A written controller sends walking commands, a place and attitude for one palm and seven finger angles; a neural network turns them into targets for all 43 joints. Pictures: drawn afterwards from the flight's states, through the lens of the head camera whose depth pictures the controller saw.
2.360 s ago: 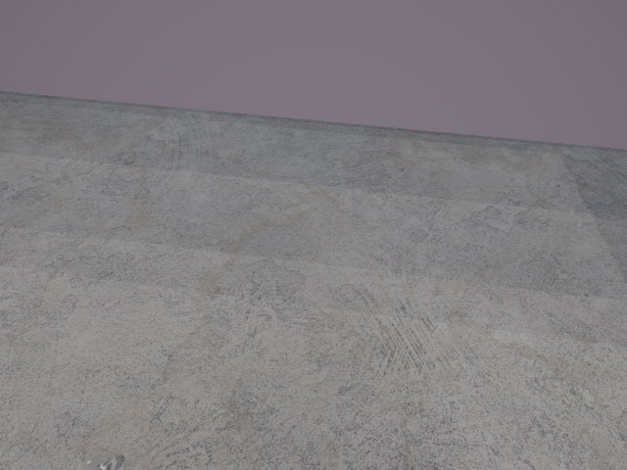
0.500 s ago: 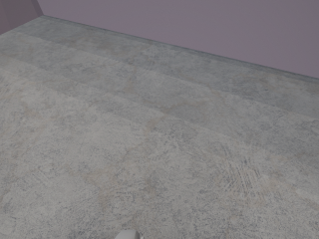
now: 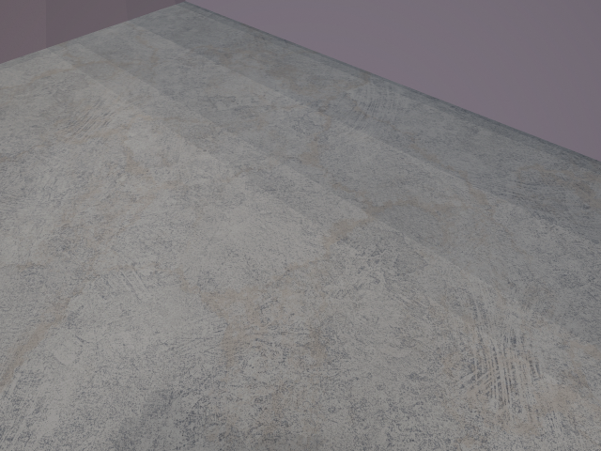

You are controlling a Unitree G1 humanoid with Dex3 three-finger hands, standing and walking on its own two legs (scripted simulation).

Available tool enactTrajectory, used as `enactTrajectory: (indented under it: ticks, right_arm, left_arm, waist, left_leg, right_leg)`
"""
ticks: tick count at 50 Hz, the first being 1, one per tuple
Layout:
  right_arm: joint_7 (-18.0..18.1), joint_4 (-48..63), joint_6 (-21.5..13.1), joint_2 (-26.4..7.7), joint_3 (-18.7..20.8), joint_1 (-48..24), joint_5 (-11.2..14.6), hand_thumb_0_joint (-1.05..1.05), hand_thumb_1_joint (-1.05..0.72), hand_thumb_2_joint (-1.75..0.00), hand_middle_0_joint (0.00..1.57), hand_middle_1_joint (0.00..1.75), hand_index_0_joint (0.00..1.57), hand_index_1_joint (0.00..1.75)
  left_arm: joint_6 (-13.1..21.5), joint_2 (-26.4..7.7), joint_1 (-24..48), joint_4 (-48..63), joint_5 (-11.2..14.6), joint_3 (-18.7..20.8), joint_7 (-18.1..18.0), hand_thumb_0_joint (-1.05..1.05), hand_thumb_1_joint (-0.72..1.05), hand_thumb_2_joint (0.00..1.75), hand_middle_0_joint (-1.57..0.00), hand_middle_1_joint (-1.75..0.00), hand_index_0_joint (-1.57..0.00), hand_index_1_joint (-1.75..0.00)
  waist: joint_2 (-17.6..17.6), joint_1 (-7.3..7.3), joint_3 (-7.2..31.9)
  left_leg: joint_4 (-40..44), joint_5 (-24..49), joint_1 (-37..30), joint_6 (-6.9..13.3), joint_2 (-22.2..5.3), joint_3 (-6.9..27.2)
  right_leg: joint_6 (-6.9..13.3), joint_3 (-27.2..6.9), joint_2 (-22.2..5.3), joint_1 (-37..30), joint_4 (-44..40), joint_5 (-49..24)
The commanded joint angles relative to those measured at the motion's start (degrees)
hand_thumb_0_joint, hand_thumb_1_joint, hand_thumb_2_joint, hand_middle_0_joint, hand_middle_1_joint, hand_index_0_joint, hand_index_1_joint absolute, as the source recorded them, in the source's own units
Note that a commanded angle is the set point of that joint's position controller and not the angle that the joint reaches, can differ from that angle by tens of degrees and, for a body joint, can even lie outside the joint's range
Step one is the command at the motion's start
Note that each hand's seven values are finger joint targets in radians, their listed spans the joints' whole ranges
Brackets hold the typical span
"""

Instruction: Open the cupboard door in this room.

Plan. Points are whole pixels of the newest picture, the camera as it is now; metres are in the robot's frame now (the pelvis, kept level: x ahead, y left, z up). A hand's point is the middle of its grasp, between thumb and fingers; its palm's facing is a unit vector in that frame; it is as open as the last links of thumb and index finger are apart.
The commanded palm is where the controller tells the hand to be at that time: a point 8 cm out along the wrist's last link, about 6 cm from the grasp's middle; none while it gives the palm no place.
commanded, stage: turn or walk to find it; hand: left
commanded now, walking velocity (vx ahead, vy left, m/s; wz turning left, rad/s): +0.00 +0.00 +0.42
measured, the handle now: out of the picture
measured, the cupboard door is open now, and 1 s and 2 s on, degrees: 0 0 0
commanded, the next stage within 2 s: none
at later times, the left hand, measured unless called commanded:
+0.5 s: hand out of the picture -0.04 +0.18 -0.17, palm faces +0.28 -0.93 -0.24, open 7.4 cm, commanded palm none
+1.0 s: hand out of the picture -0.03 +0.20 -0.15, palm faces +0.42 -0.87 -0.26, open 7.4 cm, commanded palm none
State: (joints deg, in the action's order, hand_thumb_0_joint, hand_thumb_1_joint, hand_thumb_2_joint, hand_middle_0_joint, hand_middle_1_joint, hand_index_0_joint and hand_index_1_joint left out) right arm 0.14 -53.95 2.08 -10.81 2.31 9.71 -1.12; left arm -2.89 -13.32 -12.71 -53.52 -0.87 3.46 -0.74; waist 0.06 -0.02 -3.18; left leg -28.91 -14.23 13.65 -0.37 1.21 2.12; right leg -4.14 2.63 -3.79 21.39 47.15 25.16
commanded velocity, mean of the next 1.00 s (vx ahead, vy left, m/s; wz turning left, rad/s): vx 0.00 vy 0.00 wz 0.42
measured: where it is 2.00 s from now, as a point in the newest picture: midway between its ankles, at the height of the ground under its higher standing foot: outside the picture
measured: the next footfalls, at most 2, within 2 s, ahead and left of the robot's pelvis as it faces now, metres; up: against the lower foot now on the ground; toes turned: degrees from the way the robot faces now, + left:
right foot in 0.06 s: +0.05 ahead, -0.12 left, +0.00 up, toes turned -3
left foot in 0.56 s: -0.05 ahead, +0.10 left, +0.00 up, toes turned +20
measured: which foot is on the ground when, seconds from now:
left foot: down 0.00-0.06, up 0.08-0.54, down 0.56-1.00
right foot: up 0.00-0.04, down 0.06-0.56, up 0.58-0.98, down 1.00-1.00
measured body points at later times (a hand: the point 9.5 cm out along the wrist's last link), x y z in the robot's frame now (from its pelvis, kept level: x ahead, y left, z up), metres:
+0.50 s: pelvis -0.03 -0.02 +0.00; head +0.00 -0.01 +0.45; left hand -0.06 +0.23 -0.15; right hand +0.09 -0.26 -0.15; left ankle -0.09 +0.09 -0.71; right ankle +0.02 -0.11 -0.73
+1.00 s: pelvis -0.04 -0.02 +0.00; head -0.01 -0.03 +0.45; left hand -0.05 +0.25 -0.13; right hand +0.09 -0.23 -0.16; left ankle -0.09 +0.09 -0.73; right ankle +0.00 -0.13 -0.74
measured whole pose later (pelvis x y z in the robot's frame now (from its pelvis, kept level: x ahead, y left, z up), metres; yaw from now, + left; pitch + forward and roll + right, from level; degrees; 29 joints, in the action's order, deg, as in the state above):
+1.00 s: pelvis -0.04 -0.02 +0.00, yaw +25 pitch +0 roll +1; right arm 0.4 -55.9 2.3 -11.3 3.4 13.3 -0.9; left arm -1.5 -11.6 -9.1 -52.5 -0.7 2.7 -1.0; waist -0.6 1.7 -2.7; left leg -30.5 -15.5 15.2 0.8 3.4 3.3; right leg -3.6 3.0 -2.3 14.9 32.6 17.6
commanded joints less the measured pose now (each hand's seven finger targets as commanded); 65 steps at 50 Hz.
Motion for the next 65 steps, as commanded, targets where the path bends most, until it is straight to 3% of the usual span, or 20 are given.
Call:
enactTrajectory:
  ticks: [1, 2, 3, 4, 7, 9, 19, 25, 26, 27, 28, 30, 34, 43, 48, 49, 50, 51, 55, 65]
  right_arm:
    - [0.24, 4.58, -0.41, -12.3, 3.54, -1.47, -0.07, 0.0, -0.9, -0.9, 0.2, 0.3, 0.2, 0.3]
    - [-0.09, 4.93, -0.47, -10.01, 3.45, -0.8, 0.41, 0.0, -0.9, -0.9, 0.2, 0.3, 0.2, 0.3]
    - [-0.37, 6.43, -0.51, -5.32, 2.66, 0.65, 0.61, 0.0, -0.9, -0.9, 0.2, 0.3, 0.2, 0.3]
    - [-0.14, 6.14, 0.26, -8.48, 3.57, -0.16, -0.16, 0.0, -0.9, -0.9, 0.2, 0.3, 0.2, 0.3]
    - [-1.3, 2.79, 1.2, -7.88, 3.97, 1.54, -0.31, 0.0, -0.9, -0.9, 0.2, 0.3, 0.2, 0.3]
    - [-1.48, 1.32, 1.41, -6.87, 3.59, 4.07, -0.42, 0.0, -0.9, -0.9, 0.2, 0.3, 0.2, 0.3]
    - [-1.08, 1.39, 0.91, -5.28, 2.1, -1.75, 0.22, 0.0, -0.9, -0.9, 0.2, 0.3, 0.2, 0.3]
    - [-0.54, 0.52, -0.19, -5.4, 1.71, 3.27, 0.49, 0.0, -0.9, -0.9, 0.2, 0.3, 0.2, 0.3]
    - [-0.61, 0.17, -0.57, -7.13, 2.05, 4.88, 0.42, 0.0, -0.9, -0.9, 0.2, 0.3, 0.2, 0.3]
    - [-0.51, 0.65, -0.97, -11.78, 3.02, 5.7, -0.02, 0.0, -0.9, -0.9, 0.2, 0.3, 0.2, 0.3]
    - [-0.13, 1.03, -0.7, -15.85, 3.75, 7.27, -0.25, 0.0, -0.9, -0.9, 0.2, 0.3, 0.2, 0.3]
    - [0.96, 0.47, -0.88, -13.46, 3.21, 4.54, -0.3, 0.0, -0.9, -0.9, 0.2, 0.3, 0.2, 0.3]
    - [1.3, 1.83, -1.98, -10.83, 2.35, 0.76, 0.15, 0.0, -0.9, -0.9, 0.2, 0.3, 0.2, 0.3]
    - [1.08, 1.26, -1.27, -11.74, 3.34, 4.49, -0.32, 0.0, -0.9, -0.9, 0.2, 0.3, 0.2, 0.3]
    - [0.64, 2.4, -0.98, -11.24, 3.62, 2.08, 0.0, 0.0, -0.9, -0.9, 0.2, 0.3, 0.2, 0.3]
    - [0.32, 2.7, -1.09, -9.68, 3.43, 2.48, 0.44, 0.0, -0.9, -0.9, 0.2, 0.3, 0.2, 0.3]
    - [-0.08, 3.92, -1.18, -5.94, 2.84, 3.11, 0.82, 0.0, -0.9, -0.9, 0.2, 0.3, 0.2, 0.3]
    - [0.12, 4.71, -0.49, -6.96, 3.31, 2.1, 0.2, 0.0, -0.9, -0.9, 0.2, 0.3, 0.2, 0.3]
    - [-0.99, 1.21, 1.15, -6.85, 3.69, 3.2, -0.29, 0.0, -0.9, -0.9, 0.2, 0.3, 0.2, 0.3]
    - [-1.17, 2.11, 0.86, -5.45, 2.12, -2.82, 0.36, 0.0, -0.9, -0.9, 0.2, 0.3, 0.2, 0.3]
  left_arm:
    - [2.13, -4.04, -7.24, 3.06, 0.3, 1.15, -0.61, 0.0, 0.9, 0.9, -0.2, -0.3, -0.2, -0.3]
    - [2.86, -6.82, -9.1, 3.16, -0.27, 1.68, -0.89, 0.0, 0.9, 0.9, -0.2, -0.3, -0.2, -0.3]
    - [3.48, -12.83, -9.21, 3.78, -1.23, 2.7, -1.36, 0.0, 0.9, 0.9, -0.2, -0.3, -0.2, -0.3]
    - [3.34, -13.13, -8.11, 4.67, -0.42, 2.63, -1.34, 0.0, 0.9, 0.9, -0.2, -0.3, -0.2, -0.3]
    - [3.12, -7.87, 1.75, 6.72, -0.48, 1.45, -1.44, 0.0, 0.9, 0.9, -0.2, -0.3, -0.2, -0.3]
    - [3.51, -6.72, 2.12, 6.81, -0.48, 0.98, -1.41, 0.0, 0.9, 0.9, -0.2, -0.3, -0.2, -0.3]
    - [3.24, -9.0, -6.34, 1.94, -0.98, 1.78, -1.53, 0.0, 0.9, 0.9, -0.2, -0.3, -0.2, -0.3]
    - [2.38, -9.87, -3.46, 0.83, -0.67, 2.33, -1.29, 0.0, 0.9, 0.9, -0.2, -0.3, -0.2, -0.3]
    - [1.98, -8.79, -3.34, 1.03, -0.22, 2.09, -1.06, 0.0, 0.9, 0.9, -0.2, -0.3, -0.2, -0.3]
    - [1.55, -5.71, -3.42, 2.4, 0.15, 1.71, -0.73, 0.0, 0.9, 0.9, -0.2, -0.3, -0.2, -0.3]
    - [1.2, -3.62, -0.28, 5.02, -0.2, 0.83, -0.42, 0.0, 0.9, 0.9, -0.2, -0.3, -0.2, -0.3]
    - [0.14, -4.79, 3.66, 4.06, -0.52, 1.38, -0.53, 0.0, 0.9, 0.9, -0.2, -0.3, -0.2, -0.3]
    - [0.7, -4.58, -1.58, 1.07, -0.4, 1.35, 0.13, 0.0, 0.9, 0.9, -0.2, -0.3, -0.2, -0.3]
    - [1.11, -3.03, 3.31, 4.07, 0.31, 0.67, -0.51, 0.0, 0.9, 0.9, -0.2, -0.3, -0.2, -0.3]
    - [2.29, -3.87, -2.12, 3.48, 0.5, 0.89, -0.95, 0.0, 0.9, 0.9, -0.2, -0.3, -0.2, -0.3]
    - [2.87, -6.07, -3.76, 3.21, 0.24, 1.26, -1.23, 0.0, 0.9, 0.9, -0.2, -0.3, -0.2, -0.3]
    - [3.41, -10.78, -5.16, 2.9, -0.66, 2.25, -1.75, 0.0, 0.9, 0.9, -0.2, -0.3, -0.2, -0.3]
    - [3.29, -12.64, -5.14, 3.71, -0.44, 2.35, -1.56, 0.0, 0.9, 0.9, -0.2, -0.3, -0.2, -0.3]
    - [3.43, -6.92, 2.99, 5.57, -0.29, 0.97, -1.47, 0.0, 0.9, 0.9, -0.2, -0.3, -0.2, -0.3]
    - [3.18, -9.89, -3.92, 2.15, -0.94, 1.71, -1.29, 0.0, 0.9, 0.9, -0.2, -0.3, -0.2, -0.3]
  waist:
    - [-6.1, -2.23, 3.5]
    - [1.3, -3.05, 4.54]
    - [19.35, -2.8, 3.86]
    - [18.73, -3.64, 4.03]
    - [7.05, 1.16, -1.79]
    - [8.68, 1.48, -0.34]
    - [8.98, -3.25, 3.7]
    - [8.4, -0.01, 5.87]
    - [3.43, 1.17, 6.21]
    - [-11.06, 1.81, 5.76]
    - [-17.49, 3.13, 3.19]
    - [-13.41, 2.49, 0.01]
    - [-7.05, -0.09, 2.62]
    - [-8.22, 2.24, 3.68]
    - [-7.41, -0.93, 5.93]
    - [-2.32, -1.68, 6.89]
    - [12.37, -1.97, 7.11]
    - [16.54, -2.78, 5.98]
    - [6.8, 1.14, -0.28]
    - [10.58, -2.4, 2.66]
  left_leg:
    - [2.71, 13.05, 6.65, 6.86, -10.65, 11.84]
    - [-4.36, 5.2, 11.55, 3.71, -6.16, 8.63]
    - [-19.63, -14.18, 21.22, -0.75, 2.63, -0.83]
    - [-29.45, -18.54, 18.2, -0.49, 0.22, 3.05]
    - [-41.44, -7.82, 16.84, -1.01, -2.32, 1.98]
    - [-41.38, -4.59, 16.17, -2.16, -2.45, 0.0]
    - [-21.86, -12.04, 12.67, -2.86, -3.45, -4.68]
    - [-1.77, -4.67, -0.7, -0.95, -3.26, -7.78]
    - [4.65, 0.71, -7.31, -0.04, -4.7, -5.72]
    - [10.74, 5.11, -11.63, 4.31, -15.97, 10.25]
    - [14.25, 14.96, -8.28, 10.45, -24.96, 19.65]
    - [14.63, 10.14, -1.5, 10.5, -20.58, 15.77]
    - [11.32, 23.11, -6.04, 9.02, -14.5, 7.32]
    - [8.16, 29.05, -7.69, 10.82, -14.49, 13.03]
    - [2.57, 25.32, -0.54, 7.28, -10.7, 13.88]
    - [-1.54, 16.5, 5.69, 4.46, -7.95, 11.86]
    - [-12.14, -2.43, 16.46, 0.28, 0.06, 2.5]
    - [-23.34, -18.94, 17.47, -0.92, 1.57, 0.99]
    - [-40.73, -8.2, 17.97, -2.09, -2.18, 1.17]
    - [-21.32, -11.31, 12.28, -3.34, -3.1, -5.4]
  right_leg:
    - [0.46, 1.36, 1.72, -12.95, -18.07, -11.07]
    - [1.56, -3.83, -3.27, -18.7, -26.19, -13.22]
    - [7.55, -22.19, -19.73, -20.85, -31.84, -16.81]
    - [11.3, -23.53, -23.31, -11.76, -34.15, -12.77]
    - [10.4, -11.94, -15.63, -3.0, -33.92, -6.58]
    - [9.63, -5.73, -13.05, -5.26, -32.69, -10.86]
    - [12.89, -2.84, -16.92, -16.66, -28.41, -27.58]
    - [9.38, 1.85, -16.78, -10.49, -21.19, -25.36]
    - [6.38, 4.41, -14.66, -4.63, -16.49, -19.31]
    - [2.34, 8.06, -7.68, 6.66, -5.2, -4.99]
    - [0.5, 6.52, -3.06, 12.48, 5.77, 9.97]
    - [0.92, -0.75, -3.22, 12.04, 15.52, 4.22]
    - [-0.47, -0.7, -2.6, 10.31, 15.72, -3.44]
    - [-0.49, -0.5, 0.33, 3.38, -0.25, 0.87]
    - [0.58, 0.34, 1.59, -10.99, -20.77, -11.28]
    - [1.56, -3.26, -2.57, -18.71, -26.55, -16.62]
    - [6.28, -16.35, -16.24, -24.88, -29.14, -23.24]
    - [12.25, -20.43, -23.92, -18.35, -30.79, -26.83]
    - [11.09, -7.4, -14.67, -9.58, -30.34, -21.8]
    - [12.06, -0.33, -15.92, -16.43, -25.73, -36.24]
